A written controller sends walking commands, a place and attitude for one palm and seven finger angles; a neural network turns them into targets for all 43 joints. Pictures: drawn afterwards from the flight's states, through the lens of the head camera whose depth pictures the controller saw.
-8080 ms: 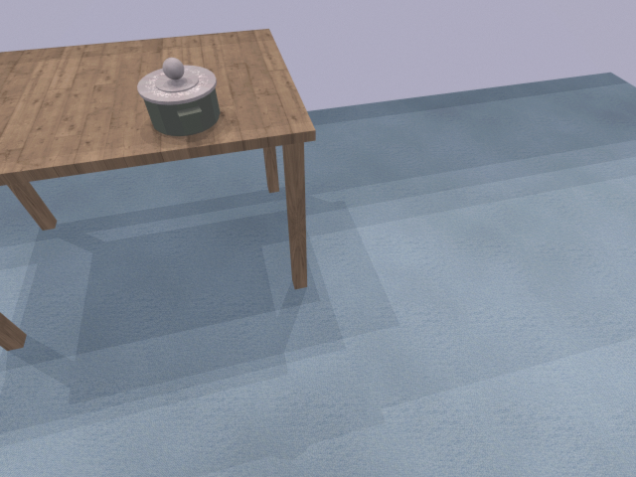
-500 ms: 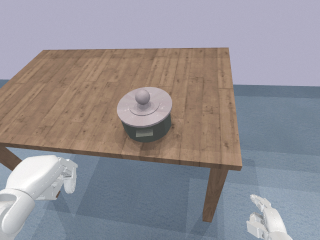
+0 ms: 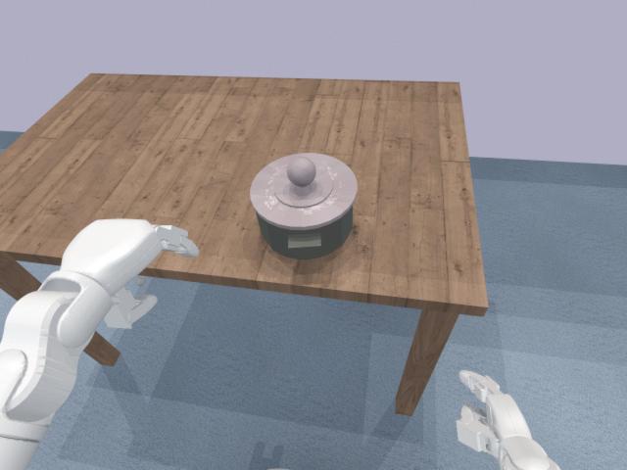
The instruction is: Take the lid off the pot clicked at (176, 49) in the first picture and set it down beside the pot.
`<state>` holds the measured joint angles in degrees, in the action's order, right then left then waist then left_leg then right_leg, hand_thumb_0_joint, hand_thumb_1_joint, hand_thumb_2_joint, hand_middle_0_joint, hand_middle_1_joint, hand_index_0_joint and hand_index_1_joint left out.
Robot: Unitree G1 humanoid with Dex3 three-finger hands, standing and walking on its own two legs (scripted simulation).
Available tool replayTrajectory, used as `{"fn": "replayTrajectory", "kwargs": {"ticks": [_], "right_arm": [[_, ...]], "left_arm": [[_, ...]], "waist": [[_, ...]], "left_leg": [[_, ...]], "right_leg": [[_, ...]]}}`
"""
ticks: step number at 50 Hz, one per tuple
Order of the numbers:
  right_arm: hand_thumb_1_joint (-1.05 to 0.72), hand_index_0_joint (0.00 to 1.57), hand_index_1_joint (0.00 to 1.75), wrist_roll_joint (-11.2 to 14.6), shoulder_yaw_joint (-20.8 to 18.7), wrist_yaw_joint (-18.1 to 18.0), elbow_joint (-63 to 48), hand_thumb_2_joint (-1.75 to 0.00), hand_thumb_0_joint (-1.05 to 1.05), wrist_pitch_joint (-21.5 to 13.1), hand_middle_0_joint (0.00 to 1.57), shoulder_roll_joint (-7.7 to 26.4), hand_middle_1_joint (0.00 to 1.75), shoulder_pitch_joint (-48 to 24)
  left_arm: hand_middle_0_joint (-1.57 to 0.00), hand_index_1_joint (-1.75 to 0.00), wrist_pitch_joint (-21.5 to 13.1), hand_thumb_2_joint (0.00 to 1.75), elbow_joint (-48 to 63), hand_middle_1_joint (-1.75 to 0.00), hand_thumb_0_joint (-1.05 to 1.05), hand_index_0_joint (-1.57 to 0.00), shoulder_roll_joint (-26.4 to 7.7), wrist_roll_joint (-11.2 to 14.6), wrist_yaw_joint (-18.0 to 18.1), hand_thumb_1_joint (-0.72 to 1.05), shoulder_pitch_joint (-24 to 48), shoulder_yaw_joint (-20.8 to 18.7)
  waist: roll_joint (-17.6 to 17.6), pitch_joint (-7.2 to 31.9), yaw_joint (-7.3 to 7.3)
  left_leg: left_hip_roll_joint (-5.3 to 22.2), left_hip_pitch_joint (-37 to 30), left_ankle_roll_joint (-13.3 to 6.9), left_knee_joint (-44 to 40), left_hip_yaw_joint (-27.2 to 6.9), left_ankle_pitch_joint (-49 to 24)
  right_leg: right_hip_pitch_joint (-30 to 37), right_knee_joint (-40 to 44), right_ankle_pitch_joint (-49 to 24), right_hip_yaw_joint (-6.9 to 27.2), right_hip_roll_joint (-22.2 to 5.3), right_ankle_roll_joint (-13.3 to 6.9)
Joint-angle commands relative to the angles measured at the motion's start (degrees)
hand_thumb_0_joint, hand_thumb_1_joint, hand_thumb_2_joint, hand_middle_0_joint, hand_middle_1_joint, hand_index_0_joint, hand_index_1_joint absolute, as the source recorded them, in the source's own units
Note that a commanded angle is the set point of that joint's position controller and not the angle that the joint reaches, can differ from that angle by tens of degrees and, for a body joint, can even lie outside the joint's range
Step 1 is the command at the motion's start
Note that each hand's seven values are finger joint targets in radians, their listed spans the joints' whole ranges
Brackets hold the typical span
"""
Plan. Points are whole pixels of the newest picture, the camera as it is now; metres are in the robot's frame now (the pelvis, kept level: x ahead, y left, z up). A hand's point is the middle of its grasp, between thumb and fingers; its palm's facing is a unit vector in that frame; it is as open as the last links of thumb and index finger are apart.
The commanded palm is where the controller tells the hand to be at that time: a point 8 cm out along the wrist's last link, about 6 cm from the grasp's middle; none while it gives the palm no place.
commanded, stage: reach forward and open the fingers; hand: left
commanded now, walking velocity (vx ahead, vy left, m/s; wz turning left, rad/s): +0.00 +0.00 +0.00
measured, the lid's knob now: (301, 171) +0.53 +0.10 +0.07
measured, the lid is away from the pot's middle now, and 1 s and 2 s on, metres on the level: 0.00 0.00 0.00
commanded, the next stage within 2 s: move the open hand above the knob in 0.22 s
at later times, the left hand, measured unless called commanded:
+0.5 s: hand (150, 243) +0.32 +0.24 +0.14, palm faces -0.23 -0.08 -0.97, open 10.2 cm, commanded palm +0.31 +0.23 +0.22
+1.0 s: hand (210, 204) +0.38 +0.19 +0.14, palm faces -0.25 -0.07 -0.97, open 10.2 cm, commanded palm +0.37 +0.19 +0.22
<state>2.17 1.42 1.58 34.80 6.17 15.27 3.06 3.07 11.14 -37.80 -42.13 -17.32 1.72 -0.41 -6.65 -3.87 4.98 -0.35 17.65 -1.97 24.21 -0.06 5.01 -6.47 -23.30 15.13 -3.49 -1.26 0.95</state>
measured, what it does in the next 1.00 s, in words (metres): stands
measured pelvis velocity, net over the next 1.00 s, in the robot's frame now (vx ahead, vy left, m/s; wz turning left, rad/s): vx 0.01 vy -0.01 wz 0.00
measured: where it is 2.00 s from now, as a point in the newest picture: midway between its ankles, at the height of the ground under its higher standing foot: outside the picture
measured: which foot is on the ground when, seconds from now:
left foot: down 0.00-1.00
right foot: down 0.00-1.00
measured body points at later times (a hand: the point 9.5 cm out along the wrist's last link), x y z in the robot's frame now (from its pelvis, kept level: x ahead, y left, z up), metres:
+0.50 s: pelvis +0.00 +0.00 +0.00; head +0.02 -0.04 +0.45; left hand +0.32 +0.24 +0.19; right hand +0.22 -0.22 -0.11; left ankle +0.09 +0.09 -0.74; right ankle -0.03 -0.14 -0.74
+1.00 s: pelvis +0.01 -0.01 +0.00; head +0.04 -0.05 +0.45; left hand +0.39 +0.19 +0.19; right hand +0.20 -0.24 -0.12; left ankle +0.09 +0.09 -0.74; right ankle -0.03 -0.14 -0.74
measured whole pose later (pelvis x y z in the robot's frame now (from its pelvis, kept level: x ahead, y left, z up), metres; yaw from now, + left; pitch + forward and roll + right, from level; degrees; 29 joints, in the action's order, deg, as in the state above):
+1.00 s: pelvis +0.01 -0.01 +0.00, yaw +0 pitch +0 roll -1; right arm 3.3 0.2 3.2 36.3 8.2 17.0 5.9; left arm 10.4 -9.1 -33.2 -45.1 -25.3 29.8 9.6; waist -6.4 -3.1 1.8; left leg -0.5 18.3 -1.5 24.3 0.0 6.0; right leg -7.8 -24.7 16.8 -3.2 -1.4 0.6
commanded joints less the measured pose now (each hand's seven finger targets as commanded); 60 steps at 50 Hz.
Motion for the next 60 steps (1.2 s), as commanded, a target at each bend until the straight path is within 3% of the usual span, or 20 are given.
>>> {"fn": "replayTrajectory", "kwargs": {"ticks": [1, 4, 6, 9, 11, 12, 16, 17, 18, 22, 23, 28, 31, 42, 46, 50, 54, 57, 58, 60], "right_arm": [[-0.90, 0.20, 0.30, 0.0, -2.3, 0.0, -9.5, -0.90, 0.00, -3.1, 0.20, 6.6, 0.30, -10.6], [-0.90, 0.20, 0.30, 0.2, -2.5, 0.2, -9.1, -0.90, 0.00, -2.5, 0.20, 6.4, 0.30, -8.5], [-0.90, 0.20, 0.30, 0.2, -2.4, 0.3, -9.4, -0.90, 0.00, -2.7, 0.20, 6.9, 0.30, -10.0], [-0.90, 0.20, 0.30, 0.3, -2.4, 0.4, -9.2, -0.90, 0.00, -2.4, 0.20, 6.5, 0.30, -8.7], [-0.90, 0.20, 0.30, 0.4, -2.3, 0.4, -9.3, -0.90, 0.00, -2.7, 0.20, 6.9, 0.30, -10.0], [-0.90, 0.20, 0.30, 0.5, -2.3, 0.2, -9.0, -0.90, 0.00, -2.4, 0.20, 6.5, 0.30, -8.6], [-0.90, 0.20, 0.30, 0.5, -2.2, 0.1, -9.4, -0.90, 0.00, -2.8, 0.20, 7.0, 0.30, -9.6], [-0.90, 0.20, 0.30, 0.6, -2.3, 0.1, -8.5, -0.90, 0.00, -2.6, 0.20, 6.7, 0.30, -8.9], [-0.90, 0.20, 0.30, 0.7, -2.3, 0.1, -7.8, -0.90, 0.00, -2.1, 0.20, 7.0, 0.30, -8.6], [-0.90, 0.20, 0.30, 0.9, -2.6, 0.0, -8.6, -0.90, 0.00, -3.1, 0.20, 6.8, 0.30, -8.6], [-0.90, 0.20, 0.30, 0.6, -2.6, 0.0, -7.9, -0.90, 0.00, -2.9, 0.20, 7.2, 0.30, -8.5], [-0.90, 0.20, 0.30, 0.5, -2.7, 0.4, -7.7, -0.90, 0.00, -2.6, 0.20, 7.1, 0.30, -7.3], [-0.90, 0.20, 0.30, 0.9, -3.1, 0.9, -8.0, -0.90, 0.00, -2.0, 0.20, 7.5, 0.30, -6.8], [-0.90, 0.20, 0.30, 1.0, -3.1, 1.7, -8.2, -0.90, 0.00, -1.1, 0.20, 7.5, 0.30, -5.6], [-0.90, 0.20, 0.30, 1.4, -3.4, 1.5, -7.5, -0.90, 0.00, -0.3, 0.20, 8.1, 0.30, -4.8], [-0.90, 0.20, 0.30, 1.1, -3.2, 1.4, -7.5, -0.90, 0.00, -0.8, 0.20, 7.7, 0.30, -4.7], [-0.90, 0.20, 0.30, 1.6, -3.3, 1.4, -6.6, -0.90, 0.00, 0.1, 0.20, 7.9, 0.30, -3.4], [-0.90, 0.20, 0.30, 1.4, -3.2, 1.6, -7.5, -0.90, 0.00, -0.3, 0.20, 7.7, 0.30, -4.0], [-0.90, 0.20, 0.30, 1.6, -3.2, 1.6, -6.8, -0.90, 0.00, -0.1, 0.20, 7.5, 0.30, -3.7], [-0.90, 0.20, 0.30, 1.7, -3.3, 1.3, -6.5, -0.90, 0.00, 0.3, 0.20, 8.0, 0.30, -3.0]], "left_arm": [[-0.82, -0.08, 0.0, 1.36, 10.2, -0.08, 0.00, -0.82, -16.2, -1.3, 1.9, -0.28, 17.9, -11.0], [-0.82, -0.08, 0.4, 1.37, 7.6, -0.08, 0.00, -0.82, -12.9, 0.0, 1.3, -0.28, 17.0, -8.4], [-0.82, -0.08, 1.2, 1.38, 7.0, -0.08, 0.00, -0.82, -16.5, -1.1, 0.7, -0.29, 20.2, -11.3], [-0.82, -0.08, 1.0, 1.39, 6.7, -0.08, 0.00, -0.82, -12.7, 0.1, -0.4, -0.29, 21.0, -7.3], [-0.82, -0.08, 1.5, 1.40, 6.3, -0.08, 0.00, -0.82, -16.0, -0.9, -1.1, -0.30, 24.7, -9.8], [-0.82, -0.08, 1.4, 1.40, 4.5, -0.08, 0.00, -0.82, -13.9, -0.3, -1.4, -0.30, 24.4, -8.0], [-0.83, -0.08, 0.9, 1.41, 5.9, -0.08, 0.00, -0.83, -17.4, -0.4, -2.4, -0.30, 28.4, -10.4], [-0.83, -0.08, 2.6, 1.41, 0.5, -0.08, 0.00, -0.83, -12.8, 0.2, -3.3, -0.30, 28.9, -5.7], [-0.83, -0.08, 3.5, 1.41, -1.5, -0.08, 0.00, -0.83, -12.9, 0.0, -4.0, -0.30, 31.4, -5.6], [-0.83, -0.08, 3.5, 1.41, 1.0, -0.08, 0.00, -0.83, -12.7, -0.9, -5.5, -0.30, 37.5, -3.4], [-0.83, -0.08, 3.6, 1.41, -1.5, -0.08, 0.00, -0.83, -15.0, -1.5, -5.8, -0.30, 38.1, -5.4], [-0.83, -0.08, 3.0, 1.41, -4.8, -0.08, 0.00, -0.83, -13.8, -1.9, -6.9, -0.30, 40.3, -4.6], [-0.83, -0.08, 3.7, 1.41, -6.8, -0.08, 0.00, -0.83, -12.0, -1.9, -7.0, -0.30, 42.0, -3.0], [-0.83, -0.08, 5.3, 1.41, -6.4, -0.08, 0.00, -0.83, -10.9, -3.2, -5.8, -0.30, 47.5, -1.2], [-0.83, -0.08, 7.2, 1.41, -11.8, -0.08, 0.00, -0.83, -9.6, -3.3, -5.4, -0.30, 48.8, 0.3], [-0.83, -0.08, 7.0, 1.41, -10.0, -0.08, 0.00, -0.83, -10.0, -3.9, -4.8, -0.30, 53.4, 0.9], [-0.83, -0.08, 8.4, 1.41, -16.4, -0.08, 0.00, -0.83, -7.7, -4.0, -5.1, -0.30, 54.3, 2.9], [-0.83, -0.08, 8.3, 1.41, -12.3, -0.08, 0.00, -0.83, -7.7, -4.5, -5.2, -0.30, 57.5, 3.6], [-0.83, -0.08, 8.7, 1.41, -15.8, -0.08, 0.00, -0.83, -5.8, -4.4, -5.3, -0.30, 57.4, 5.2], [-0.83, -0.08, 9.1, 1.41, -18.1, -0.08, 0.00, -0.83, -7.7, -4.4, -5.2, -0.30, 58.0, 3.6]], "waist": [[-1.7, 16.4, 0.04], [1.5, 15.6, -0.63], [1.2, 16.0, 0.09], [0.8, 16.1, -1.03], [0.3, 15.9, -0.61], [2.0, 15.3, -1.28], [0.1, 17.2, -0.69], [0.1, 15.5, -2.01], [2.4, 14.3, -1.84], [1.3, 18.3, -2.51], [2.3, 18.1, -1.96], [2.6, 18.6, -2.03], [3.6, 17.1, -2.58], [2.3, 22.0, -2.74], [4.7, 19.0, -3.61], [3.4, 23.1, -3.27], [6.9, 20.7, -4.04], [3.4, 24.4, -4.13], [5.4, 22.2, -4.76], [6.6, 21.9, -4.62]], "left_leg": [[-1.0, -16.3, -0.4, -4.2, -3.4, 3.0], [-0.6, -15.8, -0.5, -4.2, -3.0, 2.6], [-1.2, -15.5, -0.6, -4.0, -3.0, 1.9], [-1.0, -16.4, -0.6, -3.5, -2.6, 0.9], [-1.5, -16.1, -0.7, -3.8, -2.9, 2.1], [-1.3, -15.7, -0.8, -3.5, -2.6, 2.1], [-1.9, -16.8, -0.8, -3.1, -2.6, 0.6], [-2.0, -15.6, -0.8, -3.0, -2.3, 1.1], [-2.3, -15.1, -0.7, -3.8, -2.4, 2.6], [-2.7, -17.2, -1.2, -2.3, -2.2, 0.9], [-3.0, -17.3, -1.2, -2.4, -2.2, 0.2], [-3.1, -17.8, -1.4, -1.7, -1.8, -2.5], [-3.0, -16.5, -1.5, -1.7, -1.7, -1.3], [-3.0, -17.8, -1.5, -0.6, -1.0, -7.1], [-2.7, -15.7, -1.4, -1.0, -0.9, -3.5], [-3.0, -17.8, -1.5, -0.2, -0.8, -6.5], [-3.0, -15.5, -1.6, 0.0, -0.2, -5.9], [-3.2, -18.2, -1.6, 0.7, -0.5, -8.5], [-3.0, -17.3, -1.5, 0.8, -0.5, -7.9], [-3.1, -16.1, -1.6, 0.7, -0.1, -6.6]], "right_leg": [[-7.2, 4.1, -1.7, 0.1, 5.1, -3.3], [-6.6, 4.4, -1.7, -0.3, 4.6, -2.8], [-6.7, 4.4, -2.5, 0.0, 5.0, -3.3], [-6.7, 4.5, -2.8, -0.3, 4.7, -2.8], [-7.2, 4.7, -2.4, 0.0, 5.1, -3.2], [-6.9, 4.7, -2.1, -0.3, 4.8, -2.9], [-6.5, 4.7, -3.1, 0.0, 5.0, -3.2], [-6.8, 4.5, -3.2, -0.1, 4.7, -2.8], [-7.8, 5.4, -2.4, -0.5, 4.9, -2.5], [-6.4, 4.5, -3.6, 0.1, 4.7, -2.7], [-6.7, 5.0, -4.2, 0.0, 4.8, -2.7], [-6.5, 4.5, -7.0, -0.1, 4.7, -2.8], [-7.4, 4.4, -6.6, 0.0, 4.8, -3.0], [-4.8, 2.4, -12.3, 0.4, 4.5, -3.2], [-6.7, 2.6, -9.9, 0.2, 4.5, -2.9], [-5.8, 1.6, -12.6, 0.7, 4.3, -2.9], [-6.4, 1.6, -13.5, 0.5, 4.2, -2.6], [-6.0, 1.1, -14.9, 0.8, 4.2, -2.9], [-7.2, 0.9, -14.5, 0.4, 4.4, -2.8], [-7.1, 1.2, -14.5, 0.7, 4.2, -2.6]]}}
